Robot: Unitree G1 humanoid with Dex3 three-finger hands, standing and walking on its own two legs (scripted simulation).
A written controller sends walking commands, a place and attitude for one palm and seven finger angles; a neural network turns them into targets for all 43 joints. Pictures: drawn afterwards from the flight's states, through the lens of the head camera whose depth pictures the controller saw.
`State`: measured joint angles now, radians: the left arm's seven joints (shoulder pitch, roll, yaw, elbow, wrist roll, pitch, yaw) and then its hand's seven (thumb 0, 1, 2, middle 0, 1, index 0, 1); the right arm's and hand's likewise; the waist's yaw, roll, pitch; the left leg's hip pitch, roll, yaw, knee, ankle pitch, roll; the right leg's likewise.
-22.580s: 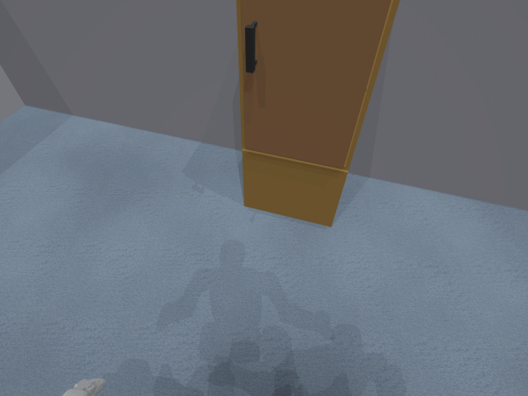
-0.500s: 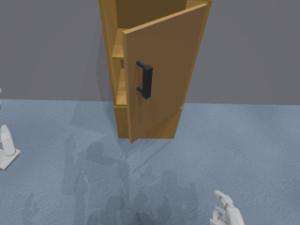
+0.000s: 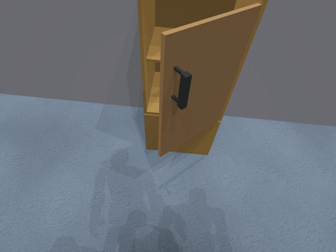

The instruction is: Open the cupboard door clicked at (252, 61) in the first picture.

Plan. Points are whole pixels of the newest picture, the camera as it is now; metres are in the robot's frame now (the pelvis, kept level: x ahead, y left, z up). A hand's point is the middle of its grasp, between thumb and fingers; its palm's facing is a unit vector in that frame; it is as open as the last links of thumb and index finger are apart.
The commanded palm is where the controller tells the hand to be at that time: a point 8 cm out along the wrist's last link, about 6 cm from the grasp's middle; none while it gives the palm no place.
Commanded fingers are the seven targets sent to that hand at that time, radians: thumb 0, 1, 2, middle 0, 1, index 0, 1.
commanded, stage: let the arm hang, fingers relaxed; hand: left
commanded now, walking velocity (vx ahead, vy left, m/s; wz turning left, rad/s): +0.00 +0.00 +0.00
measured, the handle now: (179, 87) +0.57 +0.01 +0.06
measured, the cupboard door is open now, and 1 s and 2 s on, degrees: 42 42 42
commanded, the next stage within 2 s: look to check the result in 0.68 s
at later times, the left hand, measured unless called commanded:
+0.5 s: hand out of the picture -0.02 +0.17 -0.17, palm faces +0.01 -0.99 -0.16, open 7.3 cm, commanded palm none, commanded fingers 0.00 0.90 0.90 -0.20 -0.30 -0.20 -0.30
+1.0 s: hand out of the picture -0.03 +0.18 -0.17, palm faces +0.02 -0.99 -0.17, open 7.3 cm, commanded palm none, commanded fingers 0.00 0.90 0.90 -0.20 -0.30 -0.20 -0.30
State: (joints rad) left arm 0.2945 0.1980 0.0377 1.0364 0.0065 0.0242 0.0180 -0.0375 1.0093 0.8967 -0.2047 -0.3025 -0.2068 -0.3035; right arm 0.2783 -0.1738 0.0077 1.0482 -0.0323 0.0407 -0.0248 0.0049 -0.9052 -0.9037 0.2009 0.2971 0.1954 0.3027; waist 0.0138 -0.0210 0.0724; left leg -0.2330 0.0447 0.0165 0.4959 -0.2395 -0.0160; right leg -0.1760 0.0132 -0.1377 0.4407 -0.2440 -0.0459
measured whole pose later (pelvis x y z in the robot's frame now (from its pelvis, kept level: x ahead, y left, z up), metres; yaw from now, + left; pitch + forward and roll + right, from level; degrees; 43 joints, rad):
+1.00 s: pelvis -0.01 +0.02 +0.00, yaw -2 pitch -2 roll +0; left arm 0.31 0.10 0.02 1.16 0.01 -0.01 0.04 0.00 0.91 0.90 -0.20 -0.30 -0.20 -0.30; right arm 0.31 -0.11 0.01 1.14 -0.03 0.01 -0.03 0.00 -0.91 -0.90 0.20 0.30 0.20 0.30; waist -0.01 0.01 0.04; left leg -0.20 0.01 0.08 0.43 -0.20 0.02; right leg -0.19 -0.03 -0.08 0.44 -0.22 -0.01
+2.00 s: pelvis +0.00 -0.02 +0.00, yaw -19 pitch +1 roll +3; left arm 0.22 0.18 0.08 0.96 0.02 0.01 0.02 0.00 0.91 0.90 -0.20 -0.30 -0.20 -0.30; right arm 0.08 -0.23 -0.07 0.93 -0.02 0.06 -0.02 0.00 -0.91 -0.90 0.20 0.30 0.20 0.30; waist 0.03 0.02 0.12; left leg -0.46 0.03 0.01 1.11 -0.42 -0.05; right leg -0.28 0.07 0.05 0.53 -0.25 -0.09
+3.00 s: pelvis +0.02 +0.02 -0.01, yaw -56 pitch +0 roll +1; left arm 0.14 0.21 0.05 0.89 0.03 0.04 0.00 0.00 0.91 0.90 -0.20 -0.30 -0.20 -0.30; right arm 0.20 -0.23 -0.05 0.90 -0.01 0.05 -0.01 0.00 -0.91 -0.90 0.20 0.30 0.20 0.30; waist -0.03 -0.01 0.11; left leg -0.42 0.05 0.04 0.87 -0.43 -0.07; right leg -0.30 0.03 0.08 0.55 -0.25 -0.01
